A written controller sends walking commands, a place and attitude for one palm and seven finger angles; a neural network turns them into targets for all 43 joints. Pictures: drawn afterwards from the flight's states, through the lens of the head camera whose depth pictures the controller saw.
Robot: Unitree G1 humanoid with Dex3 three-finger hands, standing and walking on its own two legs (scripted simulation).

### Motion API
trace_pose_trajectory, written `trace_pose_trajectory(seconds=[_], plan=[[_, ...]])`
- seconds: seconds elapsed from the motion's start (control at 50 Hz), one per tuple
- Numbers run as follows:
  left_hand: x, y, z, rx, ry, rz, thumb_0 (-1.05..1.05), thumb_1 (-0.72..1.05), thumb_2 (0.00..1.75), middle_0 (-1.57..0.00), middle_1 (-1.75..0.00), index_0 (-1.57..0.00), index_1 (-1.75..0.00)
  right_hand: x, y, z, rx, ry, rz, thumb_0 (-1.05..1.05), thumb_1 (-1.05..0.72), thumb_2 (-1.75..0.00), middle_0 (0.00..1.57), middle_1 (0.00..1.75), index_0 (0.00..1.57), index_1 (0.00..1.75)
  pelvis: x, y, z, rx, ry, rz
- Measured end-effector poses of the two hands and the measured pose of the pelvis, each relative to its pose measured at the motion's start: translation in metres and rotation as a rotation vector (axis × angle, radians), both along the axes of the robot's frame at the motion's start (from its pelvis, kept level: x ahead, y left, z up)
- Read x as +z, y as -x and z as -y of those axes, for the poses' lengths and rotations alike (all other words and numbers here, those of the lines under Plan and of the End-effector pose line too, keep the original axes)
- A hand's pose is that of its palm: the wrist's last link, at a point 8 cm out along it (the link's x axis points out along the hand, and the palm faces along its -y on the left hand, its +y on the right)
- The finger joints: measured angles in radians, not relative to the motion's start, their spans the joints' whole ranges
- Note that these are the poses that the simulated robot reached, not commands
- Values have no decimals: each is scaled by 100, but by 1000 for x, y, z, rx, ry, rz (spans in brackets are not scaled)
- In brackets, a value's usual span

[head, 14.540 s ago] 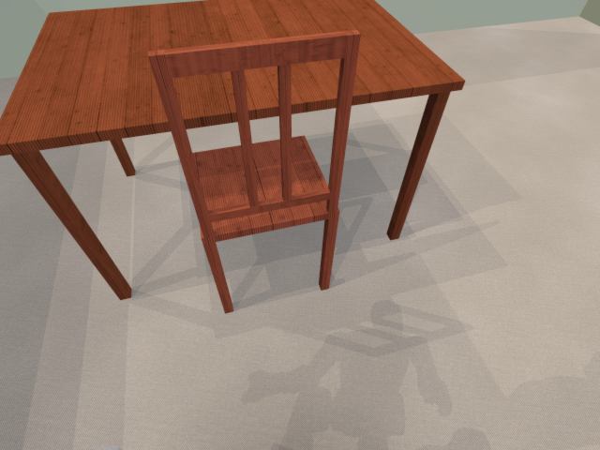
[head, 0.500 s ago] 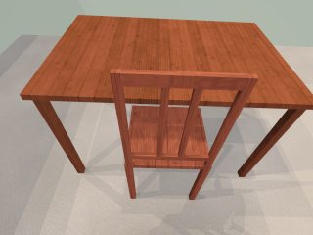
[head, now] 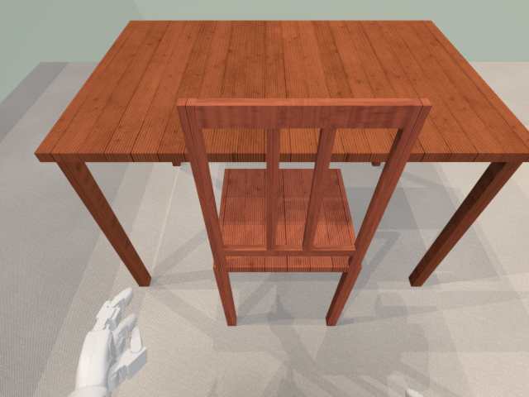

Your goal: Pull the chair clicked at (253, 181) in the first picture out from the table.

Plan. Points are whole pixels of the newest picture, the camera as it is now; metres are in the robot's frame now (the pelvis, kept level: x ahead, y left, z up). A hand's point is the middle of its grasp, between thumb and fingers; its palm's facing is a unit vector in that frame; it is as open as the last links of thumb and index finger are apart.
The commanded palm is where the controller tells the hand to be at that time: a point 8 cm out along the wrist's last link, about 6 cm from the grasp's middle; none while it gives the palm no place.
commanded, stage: relax the arm and regain balance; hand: left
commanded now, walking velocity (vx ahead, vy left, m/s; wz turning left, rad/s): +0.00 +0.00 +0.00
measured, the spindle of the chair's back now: (271, 199) +0.50 +0.00 -0.03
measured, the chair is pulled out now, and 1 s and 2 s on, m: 0.00 0.00 0.00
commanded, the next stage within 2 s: come to a stop and stand still in 1.30 s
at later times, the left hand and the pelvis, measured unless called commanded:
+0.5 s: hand out of the picture +0.11 +0.17 -0.14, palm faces +0.16 -0.97 -0.16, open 16.1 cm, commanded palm none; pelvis -0.01 -0.02 +0.01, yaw +0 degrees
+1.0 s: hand out of the picture +0.12 +0.22 -0.14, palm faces +0.09 -0.97 -0.24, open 16.2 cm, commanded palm none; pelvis +0.01 +0.01 +0.02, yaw -1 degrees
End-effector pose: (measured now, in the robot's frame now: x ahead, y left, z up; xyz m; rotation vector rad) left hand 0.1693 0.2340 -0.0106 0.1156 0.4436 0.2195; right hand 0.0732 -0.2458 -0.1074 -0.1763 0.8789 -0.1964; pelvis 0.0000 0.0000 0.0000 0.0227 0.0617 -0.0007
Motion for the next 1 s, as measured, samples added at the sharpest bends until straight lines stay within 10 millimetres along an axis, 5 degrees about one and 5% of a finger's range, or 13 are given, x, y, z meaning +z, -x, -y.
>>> trace_pose_trajectory(seconds=[0.04, 0.14, 0.24, 0.32, 0.4, 0.52, 0.72, 1.0], plan=[[16, -31, 5, -67, -30, 161, 1, 82, 85, -19, -29, -19, -28, 0, -20, 11, 24, 22, 67, 1, -91, -90, 21, 30, 20, 30, -9, 8, 3, -1, 12, -28], [9, -56, 26, -186, -134, 2, 0, 26, 61, -17, -29, -17, -29, 6, -43, 23, -6, 1, 45, 1, -91, -90, 20, 30, 20, 30, -4, 12, 6, -7, 3, 60], [-29, -29, 40, -223, -105, -201, 0, -16, 43, -16, -30, -16, -29, 8, -29, 16, 10, -20, -14, 0, -91, -90, 20, 30, 20, 30, 2, 15, 10, -14, 12, 96], [-74, 21, 39, -193, -47, -422, 0, -34, 36, -16, -30, -16, -29, -1, 7, 10, 24, -25, -170, 0, -91, -90, 20, 30, 20, 30, 6, 16, 14, -12, 15, 85], [-102, 75, 30, -19, 94, -587, 3, -41, 33, -16, -30, -16, -30, -8, 49, 7, 23, -26, -363, 0, -91, -90, 20, 30, 20, 30, 10, 13, 16, -2, 22, 68], [-104, 78, 14, 65, 91, -588, 14, -47, 31, -15, -30, -15, -30, -8, 82, 2, 0, -20, -517, 1, -91, -90, 20, 30, 20, 30, 14, 5, 16, 7, 32, 63], [-100, 57, -3, -13, 19, -612, 11, -50, 30, -15, -30, -15, -30, -4, 52, -10, -31, -33, -412, 0, -91, -90, 20, 30, 20, 30, 19, -6, 8, -13, 35, 75], [-95, 62, -30, 40, 6, -634, 12, -50, 31, -15, -30, -15, -30, -1, 18, -23, 4, -31, -361, 0, -91, -90, 20, 30, 20, 30, 22, -14, -6, -19, 31, 70]])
